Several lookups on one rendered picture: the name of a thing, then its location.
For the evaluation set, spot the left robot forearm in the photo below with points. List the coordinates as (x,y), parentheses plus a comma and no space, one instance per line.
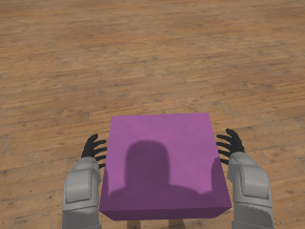
(80,198)

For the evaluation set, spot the carton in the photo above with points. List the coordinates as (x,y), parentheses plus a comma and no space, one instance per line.
(163,166)

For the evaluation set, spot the robot right hand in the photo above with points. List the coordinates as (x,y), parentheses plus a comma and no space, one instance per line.
(235,147)

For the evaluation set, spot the robot left hand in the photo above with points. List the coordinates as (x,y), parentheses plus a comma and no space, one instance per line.
(89,149)

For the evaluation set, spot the right robot forearm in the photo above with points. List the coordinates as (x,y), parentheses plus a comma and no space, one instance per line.
(252,195)

